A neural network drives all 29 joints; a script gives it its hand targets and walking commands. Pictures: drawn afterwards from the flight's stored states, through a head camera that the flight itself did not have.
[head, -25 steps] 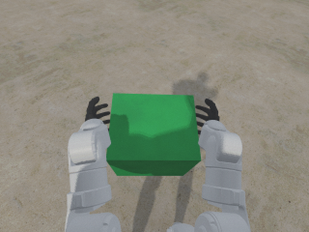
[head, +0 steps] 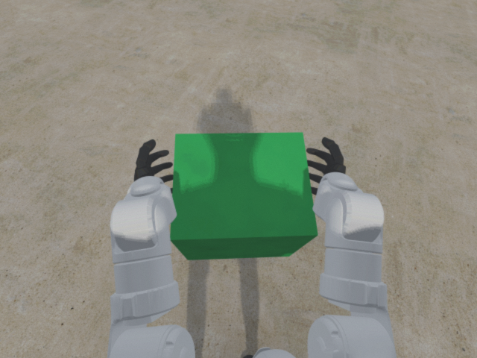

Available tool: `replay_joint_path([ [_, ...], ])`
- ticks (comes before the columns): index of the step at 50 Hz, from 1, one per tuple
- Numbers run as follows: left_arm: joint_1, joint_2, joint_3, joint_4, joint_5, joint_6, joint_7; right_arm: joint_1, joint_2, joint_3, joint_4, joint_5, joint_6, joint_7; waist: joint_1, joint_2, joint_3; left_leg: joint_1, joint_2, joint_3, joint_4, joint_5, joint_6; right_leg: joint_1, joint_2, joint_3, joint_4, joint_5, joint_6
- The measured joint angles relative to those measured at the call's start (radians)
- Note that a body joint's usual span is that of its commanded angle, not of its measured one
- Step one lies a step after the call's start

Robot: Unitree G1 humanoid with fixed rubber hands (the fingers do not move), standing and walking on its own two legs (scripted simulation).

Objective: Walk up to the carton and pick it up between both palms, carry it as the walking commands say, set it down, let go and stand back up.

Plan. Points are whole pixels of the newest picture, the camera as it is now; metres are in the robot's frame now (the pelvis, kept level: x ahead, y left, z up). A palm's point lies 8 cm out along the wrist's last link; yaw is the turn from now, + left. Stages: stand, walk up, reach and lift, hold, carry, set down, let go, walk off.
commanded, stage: carry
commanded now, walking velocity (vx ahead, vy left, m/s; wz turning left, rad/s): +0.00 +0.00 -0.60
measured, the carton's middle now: (239, 202) +0.37 -0.02 +0.03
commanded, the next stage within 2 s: none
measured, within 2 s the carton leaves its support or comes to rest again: neither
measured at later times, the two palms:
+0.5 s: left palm (259, 221) +0.28 -0.03 +0.11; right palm (463, 280) +0.19 -0.30 +0.11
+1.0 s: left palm (267, 254) +0.22 -0.03 +0.15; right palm out of the picture +0.11 -0.29 +0.14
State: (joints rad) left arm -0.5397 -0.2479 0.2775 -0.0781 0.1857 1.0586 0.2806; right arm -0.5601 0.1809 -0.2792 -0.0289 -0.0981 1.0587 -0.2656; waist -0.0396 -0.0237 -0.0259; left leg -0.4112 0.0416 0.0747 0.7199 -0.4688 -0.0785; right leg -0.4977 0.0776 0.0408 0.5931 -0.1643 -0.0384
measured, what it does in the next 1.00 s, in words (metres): walks backwards, turning right: right foot, then left foot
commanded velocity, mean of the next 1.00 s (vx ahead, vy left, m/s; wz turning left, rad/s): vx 0.00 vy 0.04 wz -0.19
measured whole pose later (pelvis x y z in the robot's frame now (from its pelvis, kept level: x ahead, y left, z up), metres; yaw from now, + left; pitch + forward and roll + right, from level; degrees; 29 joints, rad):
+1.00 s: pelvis -0.14 -0.03 +0.01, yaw -20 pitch +2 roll +0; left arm -0.62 -0.20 0.26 0.12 0.18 1.11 0.28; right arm -0.58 0.15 -0.29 0.07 -0.15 1.12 -0.26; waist -0.02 0.00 -0.11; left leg -0.42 0.04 0.09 0.69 -0.41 -0.02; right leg -0.41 -0.03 -0.07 0.55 -0.17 -0.02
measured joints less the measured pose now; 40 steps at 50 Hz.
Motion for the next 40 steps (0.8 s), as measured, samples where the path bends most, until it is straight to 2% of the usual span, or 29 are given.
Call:
replay_joint_path([
  [2, 0.01, 0.013, -0.003, 0.003, -0.004, 0.011, -0.002, 0.01, 0.016, -0.002, 0.012, -0.012, -0.004, 0.002, 0.005, -0.022, -0.012, 0.022, -0.001, 0.022, -0.068, 0.148, 0.058, -0.015, 0.0, 0.01, 0.03, -0.04, 0.016],
  [3, 0.02, 0.02, -0.005, 0.007, -0.009, 0.017, -0.004, 0.017, 0.025, -0.001, 0.017, -0.02, -0.003, 0.0, 0.015, -0.013, -0.017, 0.022, 0.014, 0.029, -0.064, 0.16, 0.078, -0.033, 0.001, -0.014, 0.093, -0.131, 0.03],
  [5, 0.025, 0.033, -0.003, 0.017, -0.022, 0.031, -0.004, 0.029, 0.043, -0.002, 0.023, -0.039, 0.0, -0.002, 0.041, 0.011, -0.013, 0.038, 0.053, 0.044, -0.07, 0.153, 0.089, -0.067, -0.01, -0.076, 0.277, -0.242, 0.047],
  [7, 0.005, 0.048, -0.003, 0.041, -0.035, 0.039, -0.004, 0.034, 0.054, -0.009, 0.02, -0.056, 0.0, -0.001, 0.066, 0.018, -0.009, 0.053, 0.082, 0.056, -0.091, 0.16, 0.08, -0.072, -0.035, -0.107, 0.387, -0.259, 0.06],
  [9, -0.021, 0.064, -0.016, 0.063, -0.045, 0.037, -0.005, 0.031, 0.057, -0.018, 0.008, -0.068, 0.0, 0.001, 0.086, 0.027, -0.006, 0.052, 0.11, 0.065, -0.098, 0.173, 0.068, -0.044, -0.057, -0.124, 0.388, -0.273, 0.074],
  [12, -0.056, 0.088, -0.031, 0.087, -0.058, 0.035, -0.008, 0.014, 0.058, -0.025, -0.002, -0.078, 0.001, -0.001, 0.099, 0.041, -0.009, 0.029, 0.153, 0.078, -0.075, 0.176, 0.049, 0.03, -0.075, -0.149, 0.279, -0.297, 0.088],
  [14, -0.072, 0.097, -0.033, 0.102, -0.061, 0.037, -0.012, 0.009, 0.059, -0.026, -0.004, -0.084, 0.005, -0.003, 0.102, 0.047, -0.016, 0.007, 0.181, 0.089, -0.044, 0.169, 0.034, 0.097, -0.077, -0.17, 0.145, -0.256, 0.09],
  [15, -0.079, 0.1, -0.032, 0.11, -0.06, 0.04, -0.014, 0.009, 0.06, -0.026, -0.002, -0.085, 0.007, -0.005, 0.104, 0.042, -0.022, -0.004, 0.191, 0.1, -0.022, 0.161, 0.024, 0.137, -0.08, -0.172, 0.057, -0.208, 0.088],
  [16, -0.082, 0.098, -0.03, 0.121, -0.056, 0.038, -0.017, 0.01, 0.055, -0.025, 0.003, -0.085, 0.008, -0.005, 0.105, 0.047, -0.026, -0.018, 0.207, 0.107, 0.007, 0.15, 0.014, 0.153, -0.074, -0.169, 0.002, -0.123, 0.068],
  [17, -0.078, 0.088, -0.031, 0.133, -0.049, 0.03, -0.016, 0.017, 0.043, -0.021, 0.009, -0.081, 0.009, -0.003, 0.103, 0.058, -0.025, -0.034, 0.213, 0.095, 0.044, 0.108, -0.004, 0.135, -0.062, -0.164, 0.019, -0.103, 0.041],
  [19, -0.066, 0.061, -0.029, 0.148, -0.037, 0.022, -0.005, 0.034, 0.017, -0.018, 0.013, -0.059, 0.021, 0.0, 0.081, 0.059, -0.014, -0.074, 0.174, 0.052, 0.155, -0.041, -0.033, 0.105, -0.059, -0.146, 0.058, -0.126, 0.005],
  [20, -0.058, 0.048, -0.026, 0.147, -0.03, 0.018, -0.002, 0.036, 0.007, -0.017, 0.015, -0.048, 0.026, -0.001, 0.065, 0.057, -0.005, -0.093, 0.15, 0.036, 0.207, -0.073, -0.038, 0.098, -0.059, -0.136, 0.062, -0.131, -0.002],
  [23, -0.041, 0.019, -0.009, 0.117, -0.012, 0.004, -0.001, 0.022, -0.009, -0.012, 0.016, -0.023, 0.027, -0.006, 0.022, 0.049, 0.019, -0.128, 0.099, 0.015, 0.291, -0.064, -0.035, 0.075, -0.051, -0.102, 0.048, -0.103, -0.006],
  [28, -0.027, -0.005, 0.009, 0.053, 0.004, -0.013, -0.001, -0.007, -0.017, -0.005, 0.013, 0.0, 0.008, -0.005, -0.012, 0.029, 0.026, -0.104, 0.038, -0.004, 0.214, -0.045, -0.02, 0.034, -0.024, -0.05, 0.024, -0.045, -0.012],
  [31, -0.019, -0.007, 0.009, 0.033, 0.007, -0.007, 0.002, -0.018, -0.018, -0.003, 0.019, 0.001, 0.01, -0.001, -0.013, 0.017, 0.011, -0.039, 0.007, -0.008, 0.079, -0.024, 0.002, 0.017, -0.011, -0.028, 0.008, -0.015, -0.007],
  [32, -0.017, -0.005, 0.009, 0.03, 0.007, -0.001, 0.004, -0.02, -0.017, -0.002, 0.024, -0.001, 0.012, 0.0, -0.012, 0.014, 0.003, -0.003, 0.001, -0.005, 0.001, 0.011, 0.012, 0.011, -0.006, -0.024, 0.007, -0.008, -0.005],
  [33, -0.015, 0.001, 0.006, 0.03, 0.006, 0.005, 0.004, -0.018, -0.012, -0.003, 0.031, -0.005, 0.01, 0.002, -0.012, 0.001, -0.002, 0.015, -0.005, 0.001, -0.052, 0.1, 0.036, 0.007, -0.008, -0.018, 0.009, -0.003, -0.001],
  [35, -0.001, 0.016, 0.002, 0.042, -0.001, 0.018, 0.001, -0.008, 0.002, -0.003, 0.05, -0.018, 0.008, 0.002, 0.0, -0.008, -0.015, 0.021, -0.002, 0.011, -0.072, 0.171, 0.082, 0.008, -0.014, -0.023, 0.023, -0.068, 0.013],
  [36, 0.005, 0.023, 0.001, 0.048, -0.006, 0.025, 0.001, -0.002, 0.009, -0.002, 0.058, -0.026, 0.011, 0.0, 0.011, -0.001, -0.022, 0.025, 0.008, 0.014, -0.078, 0.174, 0.091, 0.01, -0.016, -0.035, 0.044, -0.121, 0.02],
  [38, -0.002, 0.037, 0.004, 0.065, -0.018, 0.038, 0.001, 0.003, 0.02, -0.004, 0.064, -0.042, 0.017, -0.001, 0.035, 0.012, -0.029, 0.038, 0.026, 0.018, -0.095, 0.178, 0.091, 0.042, -0.03, -0.059, 0.045, -0.148, 0.027],
  [40, -0.026, 0.054, 0.001, 0.091, -0.028, 0.044, 0.0, -0.001, 0.026, -0.01, 0.066, -0.055, 0.018, -0.001, 0.059, 0.008, -0.04, 0.041, 0.03, 0.023, -0.104, 0.185, 0.081, 0.098, -0.052, -0.063, -0.03, -0.08, 0.029],
])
